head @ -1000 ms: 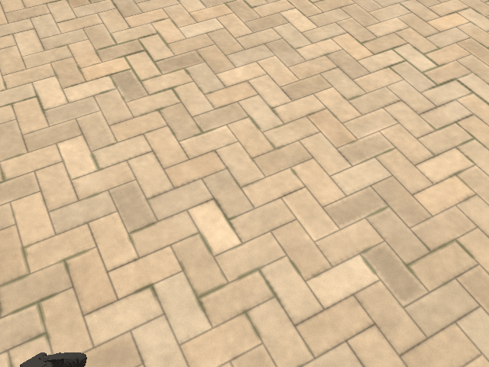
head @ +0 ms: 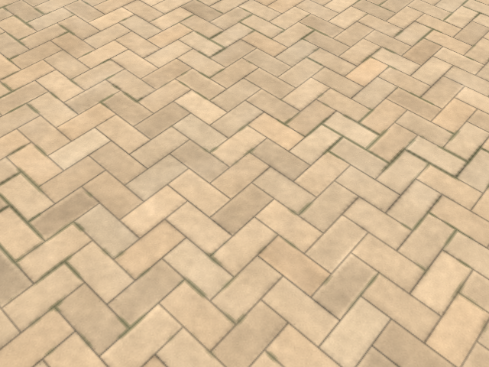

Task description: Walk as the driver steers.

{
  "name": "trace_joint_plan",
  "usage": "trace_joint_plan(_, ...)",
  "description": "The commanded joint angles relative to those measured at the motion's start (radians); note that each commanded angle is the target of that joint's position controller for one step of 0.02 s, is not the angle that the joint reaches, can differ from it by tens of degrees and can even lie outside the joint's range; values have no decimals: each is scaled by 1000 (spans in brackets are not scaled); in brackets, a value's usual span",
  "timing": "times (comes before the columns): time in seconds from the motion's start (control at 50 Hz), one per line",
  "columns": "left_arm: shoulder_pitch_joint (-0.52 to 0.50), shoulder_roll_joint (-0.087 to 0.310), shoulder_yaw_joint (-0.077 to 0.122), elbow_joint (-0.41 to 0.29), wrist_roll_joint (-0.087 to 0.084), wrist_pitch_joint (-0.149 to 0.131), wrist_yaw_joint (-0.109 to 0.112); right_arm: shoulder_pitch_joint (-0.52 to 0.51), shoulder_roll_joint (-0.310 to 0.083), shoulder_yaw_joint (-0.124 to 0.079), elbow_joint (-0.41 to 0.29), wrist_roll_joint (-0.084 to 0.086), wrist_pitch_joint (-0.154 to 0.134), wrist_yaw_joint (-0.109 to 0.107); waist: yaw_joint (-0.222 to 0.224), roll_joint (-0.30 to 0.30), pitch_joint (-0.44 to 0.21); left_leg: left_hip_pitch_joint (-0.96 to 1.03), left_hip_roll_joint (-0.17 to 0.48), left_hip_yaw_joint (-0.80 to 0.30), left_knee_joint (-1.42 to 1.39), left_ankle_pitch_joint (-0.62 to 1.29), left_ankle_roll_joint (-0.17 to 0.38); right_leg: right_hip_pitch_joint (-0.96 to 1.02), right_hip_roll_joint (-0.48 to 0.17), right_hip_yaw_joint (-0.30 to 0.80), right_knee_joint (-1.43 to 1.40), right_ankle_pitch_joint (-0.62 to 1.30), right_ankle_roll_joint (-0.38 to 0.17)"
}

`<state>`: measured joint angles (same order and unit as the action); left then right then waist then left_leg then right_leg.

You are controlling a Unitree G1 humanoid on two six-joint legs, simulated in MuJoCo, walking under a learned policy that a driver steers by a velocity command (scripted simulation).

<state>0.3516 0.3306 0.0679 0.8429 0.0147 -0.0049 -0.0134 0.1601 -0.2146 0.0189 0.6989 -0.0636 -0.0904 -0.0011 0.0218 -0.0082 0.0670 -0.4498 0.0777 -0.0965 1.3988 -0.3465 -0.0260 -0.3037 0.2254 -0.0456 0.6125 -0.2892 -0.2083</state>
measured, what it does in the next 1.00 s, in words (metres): walks ahead: left foot, then right foot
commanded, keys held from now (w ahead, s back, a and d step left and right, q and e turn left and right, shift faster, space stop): w+e+shift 0.22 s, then w+q+shift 0.16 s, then q+shift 0.62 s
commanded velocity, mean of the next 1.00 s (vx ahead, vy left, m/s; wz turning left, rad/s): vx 0.60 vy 0.00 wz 0.12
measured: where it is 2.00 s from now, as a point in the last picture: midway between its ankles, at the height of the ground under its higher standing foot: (245, 265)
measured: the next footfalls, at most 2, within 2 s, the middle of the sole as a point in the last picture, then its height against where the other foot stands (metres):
left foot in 0.28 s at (198, 355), level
right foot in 0.66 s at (298, 270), level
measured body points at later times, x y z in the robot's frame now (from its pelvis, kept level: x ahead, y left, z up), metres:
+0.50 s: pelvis +0.45 +0.04 +0.03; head +0.49 +0.03 +0.48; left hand +0.74 +0.23 -0.04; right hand +0.33 -0.22 -0.10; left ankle +0.46 +0.16 -0.71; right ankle +0.46 -0.07 -0.65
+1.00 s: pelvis +0.68 +0.00 +0.02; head +0.72 +0.03 +0.47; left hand +0.76 +0.32 -0.08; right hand +0.91 -0.25 -0.05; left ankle +0.73 +0.14 -0.68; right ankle +0.72 -0.13 -0.71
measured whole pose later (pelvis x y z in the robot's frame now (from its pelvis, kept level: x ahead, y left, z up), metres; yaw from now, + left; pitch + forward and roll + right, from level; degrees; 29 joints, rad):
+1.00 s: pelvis +0.68 +0.00 +0.02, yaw +13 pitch +1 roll -3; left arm 0.09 0.31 0.08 0.75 -0.01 -0.02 0.02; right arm 0.16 -0.35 -0.09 0.59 0.02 0.05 0.00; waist 0.02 0.01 0.08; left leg -0.54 0.09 0.03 0.80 -0.22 -0.04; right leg -0.23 -0.06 -0.20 0.42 -0.20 0.01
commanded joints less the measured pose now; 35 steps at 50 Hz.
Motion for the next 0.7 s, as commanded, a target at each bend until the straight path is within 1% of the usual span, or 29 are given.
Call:
trace_joint_plan(0.02, -23, 130, 28, -85, -9, -60, 13, 37, -161, -32, -79, -19, 30, 2, -78, 120, 25, -179, 60, 28, -178, -15, -46, -9, -285, 509, -429, 62, -154)
trace_joint_plan(0.06, -9, 142, 32, -85, -10, -76, 10, -95, -139, -20, -136, -8, 38, 13, -43, 88, 62, -140, 58, 78, -376, 114, -63, -94, -229, 438, -461, 163, -138)
trace_joint_plan(0.1, 20, 145, 40, -78, -13, -78, 4, -194, -110, -6, -172, 14, 34, 23, 6, 46, 56, -83, 27, 97, -583, 317, -54, -80, -189, 398, -445, 291, -92)
trace_joint_plan(0.14, 65, 157, 48, -65, -22, -78, -3, -234, -112, -4, -186, 30, 30, 24, 52, 1, 11, -34, -17, 111, -713, 444, -33, 13, -202, 410, -422, 452, -55)
trace_joint_plan(0.18, 76, 170, 54, -59, -22, -76, 0, -252, -137, -11, -200, 36, 25, 20, 65, -28, -14, 7, -42, 95, -805, 456, -12, 114, -229, 433, -379, 554, -29)
trace_joint_plan(0.2, 61, 177, 57, -63, -21, -75, 5, -224, -154, -18, -195, 36, 23, 16, 47, -33, -34, 70, -61, 85, -857, 431, -4, 146, -231, 439, -335, 617, -6)
trace_joint_plan(0.22, 47, 197, 61, -67, -19, -75, 9, -156, -187, -32, -175, 37, 21, 7, 14, -39, -84, 169, -92, 79, -874, 373, 3, 183, -229, 447, -248, 755, 20)
trace_joint_plan(0.24, 38, 226, 64, -59, -6, -77, 9, -17, -238, -55, -133, 39, 18, -4, -54, -41, -177, 285, -114, 101, -845, 291, 21, 241, -244, 428, -108, 901, 36)
trace_joint_plan(0.26, -1, 231, 61, -56, 6, -81, 6, 186, -267, -75, -75, 39, 15, -18, -175, -35, -256, 456, -97, 130, -850, 249, 40, 215, -237, 386, 116, 923, 52)
trace_joint_plan(0.28, -25, 153, 40, -59, 19, -94, 10, 400, -310, -100, -17, 25, 10, -39, -264, 4, -334, 660, 1, 38, -812, 56, 66, 76, -199, 326, 421, 748, 63)
trace_joint_plan(0.3, 98, -35, -6, -99, -14, -100, 4, 419, -402, -120, 2, -20, 3, -36, -141, 358, -410, 866, 281, -523, -954, -243, 187, -251, -37, 248, 787, -132, 111)
trace_joint_plan(0.32, 134, 7, -23, -97, -8, -102, 1, 324, -360, -123, 1, 5, 11, -12, -94, 368, -391, 816, 308, -903, -1146, -393, 262, -406, -59, 240, 848, -152, 95)
trace_joint_plan(0.34, 19, 59, -16, -95, 10, -91, 1, 204, -261, -111, -16, 17, 11, 0, -82, 173, -220, 668, 256, -743, -1156, -393, 274, -442, -138, 220, 827, -46, 92)
trace_joint_plan(0.36, -73, 76, -18, -117, 25, -88, -8, 178, -216, -104, 0, 27, 11, 8, -80, 47, -149, 542, 209, -590, -1142, -257, 269, -414, -171, 200, 770, 2, 101)
trace_joint_plan(0.38, -156, 76, -20, -146, 43, -87, -14, 202, -190, -95, 32, 29, 10, 13, -77, 9, -106, 457, 148, -474, -1142, -127, 240, -386, -200, 178, 696, 1, 106)
trace_joint_plan(0.4, -170, 53, -29, -175, 55, -80, -20, 222, -166, -83, 65, 32, 6, 12, -42, 62, -65, 402, 119, -418, -1134, 70, 246, -381, -215, 162, 648, -21, 127)
trace_joint_plan(0.42, -191, 35, -39, -188, 63, -74, -19, 251, -153, -77, 94, 41, -2, 14, -30, 77, -36, 377, 100, -378, -1126, 323, 253, -389, -226, 141, 611, -60, 151)
trace_joint_plan(0.44, -203, 20, -47, -206, 67, -74, -17, 285, -156, -76, 117, 51, -12, 13, -20, 74, -31, 376, 100, -346, -1116, 569, 261, -397, -231, 128, 554, -80, 175)
trace_joint_plan(0.48, -248, -1, -69, -241, 57, -81, -20, 285, -195, -85, 132, 51, -14, 7, -1, 63, -33, 301, 75, -256, -1129, 837, 258, -332, -229, 84, 351, -33, 213)
trace_joint_plan(0.5, -284, -16, -84, -259, 44, -85, -27, 247, -219, -94, 126, 49, -7, 4, 9, 73, -35, 219, 31, -192, -1140, 852, 233, -227, -214, 58, 203, 38, 223)
trace_joint_plan(0.52, -347, -7, -78, -274, -24, -118, -20, 167, -251, -110, 71, 121, -15, -14, -1, 68, -44, 173, 19, -196, -1154, 730, 229, -139, -187, 84, 67, 120, 228)
trace_joint_plan(0.54, -382, 15, -75, -279, -26, -128, -17, 178, -289, -122, 69, 127, -14, -23, -9, 80, -70, 148, 17, -210, -1159, 666, 210, -44, -164, 90, -19, 226, 232)
trace_joint_plan(0.56, -389, 41, -61, -281, -21, -128, -10, 212, -301, -130, 76, 119, -10, -28, -13, 86, -86, 144, 16, -227, -1151, 608, 184, 34, -154, 114, -75, 334, 230)
trace_joint_plan(0.6, -365, 82, -37, -277, -12, -118, 8, 243, -280, -135, 77, 112, 2, -33, 0, 91, -104, 151, -15, -233, -1064, 577, 127, 146, -153, 139, -146, 441, 212)
trace_joint_plan(0.62, -322, 87, -29, -269, 0, -113, 17, 238, -258, -134, 67, 111, 10, -34, 25, 91, -130, 144, -55, -222, -970, 601, 90, 225, -162, 139, -171, 481, 201)
trace_joint_plan(0.64, -231, 93, -20, -249, 14, -107, 27, 215, -236, -131, 45, 110, 18, -33, 72, 90, -179, 106, -103, -208, -822, 580, 48, 339, -201, 149, -184, 536, 184)
trace_joint_plan(0.66, -95, 134, -10, -227, 30, -98, 37, 209, -168, -112, 6, 94, 24, -31, 114, -8, -298, -19, -159, -158, -533, 254, 2, 545, -383, 275, -119, 778, 120)
trace_joint_plan(0.68, -80, 131, -22, -245, 51, -75, 35, 441, -67, -82, 22, 94, 35, -28, 14, -240, -491, -149, -221, -129, -224, -439, -21, 707, -707, 556, -38, 1147, -45)
trace_joint_plan(0.7, -126, 119, -9, -246, 7, -53, 23, 520, -155, -86, 26, 108, 54, -27, -15, -276, -552, -173, -120, -76, -72, -364, -34, 654, -753, 672, -102, 887, -106)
